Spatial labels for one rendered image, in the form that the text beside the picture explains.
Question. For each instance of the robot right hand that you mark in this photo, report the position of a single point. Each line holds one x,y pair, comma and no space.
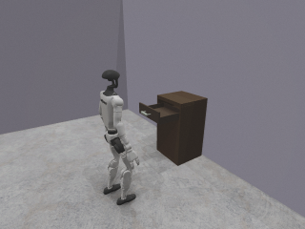
131,156

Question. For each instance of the robot right thigh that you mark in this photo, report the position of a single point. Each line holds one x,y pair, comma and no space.
118,146

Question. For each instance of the robot right upper arm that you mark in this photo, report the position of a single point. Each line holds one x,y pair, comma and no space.
117,104

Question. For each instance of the robot left upper arm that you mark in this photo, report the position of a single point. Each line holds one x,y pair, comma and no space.
100,107

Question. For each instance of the cabinet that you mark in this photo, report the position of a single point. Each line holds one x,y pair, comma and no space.
182,140

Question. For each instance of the handle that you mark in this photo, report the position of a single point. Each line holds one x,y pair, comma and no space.
144,113

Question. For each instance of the robot right foot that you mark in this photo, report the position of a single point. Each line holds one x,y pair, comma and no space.
129,198

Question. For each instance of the right robot forearm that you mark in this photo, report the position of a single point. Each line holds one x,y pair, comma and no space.
123,137

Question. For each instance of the drawer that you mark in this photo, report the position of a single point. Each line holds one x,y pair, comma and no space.
160,113

